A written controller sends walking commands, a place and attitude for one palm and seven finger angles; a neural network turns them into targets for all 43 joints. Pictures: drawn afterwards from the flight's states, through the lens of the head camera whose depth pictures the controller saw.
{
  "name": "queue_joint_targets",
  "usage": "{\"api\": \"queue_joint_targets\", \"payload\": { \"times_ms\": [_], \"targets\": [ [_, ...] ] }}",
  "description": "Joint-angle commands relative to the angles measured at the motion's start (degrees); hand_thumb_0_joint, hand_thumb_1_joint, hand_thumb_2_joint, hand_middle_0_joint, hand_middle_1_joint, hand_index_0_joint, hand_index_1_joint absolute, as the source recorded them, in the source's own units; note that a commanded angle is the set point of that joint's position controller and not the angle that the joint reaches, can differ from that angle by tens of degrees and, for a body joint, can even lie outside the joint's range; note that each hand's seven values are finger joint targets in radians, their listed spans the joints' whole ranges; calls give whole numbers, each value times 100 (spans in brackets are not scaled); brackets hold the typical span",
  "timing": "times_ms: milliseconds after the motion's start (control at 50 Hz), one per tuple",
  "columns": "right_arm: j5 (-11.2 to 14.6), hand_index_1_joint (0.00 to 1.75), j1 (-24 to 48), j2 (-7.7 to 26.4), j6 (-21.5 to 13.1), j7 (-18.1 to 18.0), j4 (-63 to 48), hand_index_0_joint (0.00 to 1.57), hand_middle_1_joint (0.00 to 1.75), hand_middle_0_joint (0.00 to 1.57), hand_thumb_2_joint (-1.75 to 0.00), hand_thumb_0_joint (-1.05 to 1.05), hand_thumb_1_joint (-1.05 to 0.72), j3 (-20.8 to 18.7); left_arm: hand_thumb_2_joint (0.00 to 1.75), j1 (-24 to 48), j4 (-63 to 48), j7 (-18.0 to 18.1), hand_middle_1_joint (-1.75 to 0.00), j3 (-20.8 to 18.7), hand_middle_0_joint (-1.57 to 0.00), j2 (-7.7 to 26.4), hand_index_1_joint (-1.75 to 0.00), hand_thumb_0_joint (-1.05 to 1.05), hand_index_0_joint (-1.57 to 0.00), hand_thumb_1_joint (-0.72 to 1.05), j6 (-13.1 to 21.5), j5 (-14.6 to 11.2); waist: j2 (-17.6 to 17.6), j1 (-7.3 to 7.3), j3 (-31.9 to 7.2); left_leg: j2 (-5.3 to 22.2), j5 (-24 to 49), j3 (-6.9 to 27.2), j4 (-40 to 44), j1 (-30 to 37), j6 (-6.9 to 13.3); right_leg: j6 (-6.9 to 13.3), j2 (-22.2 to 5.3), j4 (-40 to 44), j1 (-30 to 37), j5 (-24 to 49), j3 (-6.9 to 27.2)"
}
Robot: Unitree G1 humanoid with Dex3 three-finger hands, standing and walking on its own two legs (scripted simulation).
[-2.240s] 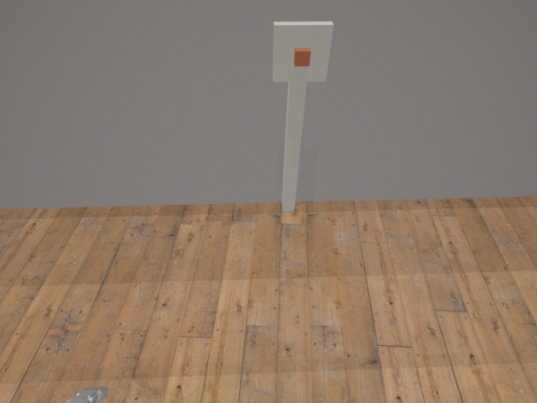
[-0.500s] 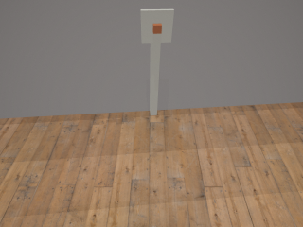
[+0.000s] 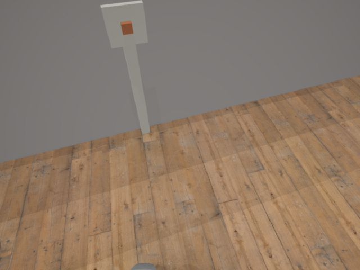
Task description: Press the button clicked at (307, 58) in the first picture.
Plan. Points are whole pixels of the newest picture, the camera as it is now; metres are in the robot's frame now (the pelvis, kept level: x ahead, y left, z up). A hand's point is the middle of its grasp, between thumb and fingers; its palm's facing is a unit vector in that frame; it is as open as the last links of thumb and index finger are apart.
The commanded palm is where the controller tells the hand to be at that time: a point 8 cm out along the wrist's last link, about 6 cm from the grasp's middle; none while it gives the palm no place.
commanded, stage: walk to a spot facing it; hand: left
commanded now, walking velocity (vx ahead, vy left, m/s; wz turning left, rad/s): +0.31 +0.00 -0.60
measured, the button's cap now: (126, 27) +1.05 +0.36 +0.02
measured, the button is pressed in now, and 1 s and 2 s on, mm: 0 0 0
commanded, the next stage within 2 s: turn to face it in 1.54 s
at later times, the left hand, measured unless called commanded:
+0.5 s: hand (109, 222) +0.25 +0.24 -0.18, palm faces -0.27 -0.95 -0.17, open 7.4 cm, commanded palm none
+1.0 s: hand (172, 163) +0.47 +0.08 -0.18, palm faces -0.54 -0.81 -0.22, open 7.2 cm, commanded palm none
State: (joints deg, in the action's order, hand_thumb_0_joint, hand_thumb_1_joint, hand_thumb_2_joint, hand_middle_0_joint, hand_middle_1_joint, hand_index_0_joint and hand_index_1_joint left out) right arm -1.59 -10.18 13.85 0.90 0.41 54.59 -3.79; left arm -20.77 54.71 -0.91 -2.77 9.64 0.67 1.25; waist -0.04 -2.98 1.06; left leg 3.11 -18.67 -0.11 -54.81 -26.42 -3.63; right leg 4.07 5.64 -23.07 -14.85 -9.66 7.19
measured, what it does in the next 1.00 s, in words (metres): walks ahead, turning right: left foot, then right foot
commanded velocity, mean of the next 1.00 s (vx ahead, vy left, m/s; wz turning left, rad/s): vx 0.32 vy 0.00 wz -0.55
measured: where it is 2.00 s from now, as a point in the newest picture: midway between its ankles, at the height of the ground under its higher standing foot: (217, 221)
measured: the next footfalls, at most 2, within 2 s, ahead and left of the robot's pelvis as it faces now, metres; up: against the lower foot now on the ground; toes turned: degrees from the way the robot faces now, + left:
left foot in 0.18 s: +0.09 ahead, +0.15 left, +0.00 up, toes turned -6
right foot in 0.76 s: +0.29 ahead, -0.13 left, +0.00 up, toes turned -35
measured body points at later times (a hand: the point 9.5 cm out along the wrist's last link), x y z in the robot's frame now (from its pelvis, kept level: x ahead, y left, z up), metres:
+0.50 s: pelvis +0.12 +0.06 +0.00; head +0.14 +0.10 +0.45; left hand +0.27 +0.29 -0.16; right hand +0.00 -0.14 -0.13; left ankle +0.05 +0.15 -0.74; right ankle +0.13 -0.11 -0.63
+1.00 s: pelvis +0.30 -0.04 -0.01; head +0.33 -0.05 +0.44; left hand +0.50 +0.13 -0.16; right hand +0.22 -0.27 -0.15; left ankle +0.44 +0.07 -0.68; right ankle +0.26 -0.10 -0.74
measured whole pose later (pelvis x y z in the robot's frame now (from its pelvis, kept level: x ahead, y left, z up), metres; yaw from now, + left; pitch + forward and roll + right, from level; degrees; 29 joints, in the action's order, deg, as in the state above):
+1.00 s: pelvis +0.30 -0.04 -0.01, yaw -35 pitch +1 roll -1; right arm -1.7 -12.5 8.5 -2.1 -0.1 53.7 -2.9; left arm -12.1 56.3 -0.2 -4.5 12.3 2.8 1.4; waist 0.0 1.6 3.0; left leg 10.8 -15.7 -2.0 -59.0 -34.7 -3.9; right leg 4.7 4.9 -28.5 -14.5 -15.0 -2.7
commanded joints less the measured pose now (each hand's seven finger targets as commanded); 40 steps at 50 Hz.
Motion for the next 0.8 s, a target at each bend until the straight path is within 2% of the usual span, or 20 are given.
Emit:
{"api": "queue_joint_targets", "payload": {
  "times_ms": [0, 80, 120, 140, 160, 180, 200, 240, 300, 380, 440, 460, 560, 640, 680, 700, 720, 740, 760, 780],
  "targets": [
    [32, 30, 545, 374, -261, -33, -748, 20, 30, 20, -90, 0, -90, -73, 90, -376, -303, 81, -30, -335, -20, 1212, -30, 0, -20, 90, 120, 22, 791, -88, -174, -47, -100, 18, 606, -700, 31, 748, -1422, 1083, 840, -1575, 2163],
    [104, 30, 349, 331, -358, -66, -819, 20, 30, 20, -90, 0, -90, -52, 90, -74, -413, 88, -30, -378, -20, 1343, -30, 0, -20, 90, 72, 40, 911, 4, -177, -265, -337, 18, 1741, 496, 155, 737, -1348, 840, 95, -1288, 2240],
    [124, 30, -349, 422, -414, -131, -601, 20, 30, 20, -90, 0, -90, -73, 90, 329, -537, 65, -30, -392, -20, 1294, -30, 0, -20, 90, 28, 4, 718, 371, -200, -353, 150, -38, 2876, 2228, 204, 417, -867, 300, -1127, -1610, 1872],
    [132, 30, -981, 718, -444, -208, -428, 20, 30, 20, -90, 0, -90, -147, 90, 460, -617, 32, -30, -341, -20, 1043, -30, 0, -20, 90, 34, 7, -88, 675, -359, 259, -393, 460, 3391, 3477, 294, 181, -459, -504, -2125, -1901, 1451],
    [32, 30, -1557, 1371, -435, -239, -360, 20, 30, 20, -90, 0, -90, -278, 90, 498, -749, -36, -30, -293, -20, 661, -30, 0, -20, 90, 34, -50, -1865, 939, -431, 1886, -2276, 2563, 4308, 3865, 724, -143, 233, -2308, -3142, -2450, 311],
    [39, 30, -1456, 1425, -413, -229, -433, 20, 30, 20, -90, 0, -90, -254, 90, 805, -912, -54, -30, -353, -20, 852, -30, 0, -20, 90, 98, 5, -1442, 845, 120, 2670, -2809, 3274, 4849, 2965, 1129, -307, -310, -3226, -3302, -2151, -224],
    [28, 30, -1118, 1047, -412, -192, -465, 20, 30, 20, -90, 0, -90, -165, 90, 958, -791, -87, -30, -393, -20, 971, -30, 0, -20, 90, 61, 68, -792, 650, 526, 2345, -2740, 2920, 4993, 2067, 1041, -351, -524, -3844, -3018, -1555, -200],
    [68, 30, -603, 575, -500, -208, -513, 20, 30, 20, -90, 0, -90, 5, 90, 488, -462, -208, -30, -399, -20, 865, -30, 0, -20, 90, -19, 105, -614, 223, 633, 1675, -1268, 1370, 4803, 1717, 655, -449, -784, -4370, -2825, -554, -398],
    [94, 30, -1023, 339, -621, -260, -283, 20, 30, 20, -90, 0, -90, 97, 90, 375, -361, -224, -30, -343, -20, 602, -30, 0, -20, 90, -120, 106, -791, 185, 500, 1290, 847, 229, 4476, 1996, 452, -544, -816, -4764, -2809, 20, -496],
    [95, 30, -1628, 196, -685, -308, 49, 20, 30, 20, -90, 0, -90, 158, 90, 737, -400, -211, -30, -281, -20, 447, -30, 0, -20, 90, -187, 96, -622, 249, 544, 1287, 2582, -264, 4180, 2448, 355, -566, -850, -5038, -3307, 276, -655],
    [88, 30, -1997, 91, -693, -323, 268, 20, 30, 20, -90, 0, -90, 201, 90, 1198, -488, -225, -30, -234, -20, 415, -30, 0, -20, 90, -204, 87, -617, 375, 664, 1348, 2999, -427, 4124, 2667, 469, -534, -926, -4849, -3548, 354, -810],
    [73, 30, -2025, 101, -692, -324, 322, 20, 30, 20, -90, 0, -90, 210, 90, 1345, -537, -242, -30, -215, -20, 346, -30, 0, -20, 90, -204, 80, -634, 347, 767, 1396, 3078, -549, 4138, 2754, 567, -525, -955, -4608, -3635, 382, -917],
    [2, 30, -2564, 136, -636, -336, 641, 20, 30, 20, -90, 0, -90, 186, 90, 2393, -738, -293, -30, -74, -20, 218, -30, 0, -20, 90, -117, 54, -629, 707, 835, 1476, 3859, -997, 4007, 3401, 842, -326, -852, -2792, -3186, 100, -1470],
    [18, 30, -2473, 395, -572, -310, 673, 20, 30, 20, -90, 0, -90, 80, 90, 1952, -602, -227, -30, -93, -20, 377, -30, 0, -20, 90, -15, 46, -888, 413, 325, 1554, 6717, -1581, 2751, 3399, 749, 100, -269, -1759, -1537, -480, -1944],
    [59, 30, -2146, 572, -560, -280, 529, 20, 30, 20, -90, 0, -90, 43, 90, 720, -254, -169, -30, -219, -20, 705, -30, 0, -20, 90, 95, 69, -1074, -208, -408, 1503, 6390, -1715, 1040, 2712, 542, 293, -149, -1070, 435, -286, -1923],
    [148, 30, -2061, 448, -549, -197, 425, 20, 30, 20, -90, 0, -90, 75, 90, -23, -20, -119, -30, -327, -20, 1137, -30, 0, -20, 90, 153, 77, -603, -536, -978, 1422, 4468, -1672, -552, 1149, 385, 622, -824, -843, 2386, 198, -1167],
    [233, 30, -2099, 38, -581, -183, 170, 20, 30, 20, -90, 0, -90, 106, 90, -644, 73, -34, -30, -437, -20, 1699, -30, 0, -20, 90, 204, -8, 475, -567, -1743, 398, -1238, -1454, -2695, -770, 46, 1464, -2735, -522, 3769, 1143, 1880],
    [192, 30, -1408, 141, -590, -248, -81, 20, 30, 20, -90, 0, -90, 54, 90, -607, 42, 38, -30, -484, -20, 1871, -30, 0, -20, 90, 108, -159, 152, -604, -1389, 331, -1478, -491, -3357, -1395, 194, 1694, -3125, 127, 3227, 1679, 2505],
    [137, 30, -1351, 110, -586, -221, -143, 20, 30, 20, -90, 0, -90, 21, 90, -223, -75, 59, -30, -476, -20, 1725, -30, 0, -20, 90, 103, -140, 226, -357, -1040, 574, -724, -144, -3372, -1477, 182, 1296, -2918, 346, 2507, 816, 2191],
    [83, 30, -1236, 148, -541, -201, -119, 20, 30, 20, -90, 0, -90, 1, 90, 212, -158, 87, -30, -403, -20, 1406, -30, 0, -20, 90, 124, -129, 151, -115, -482, 793, -318, -46, -2992, -1362, 154, 1245, -2686, 537, 1555, 428, 1748]
  ]
}}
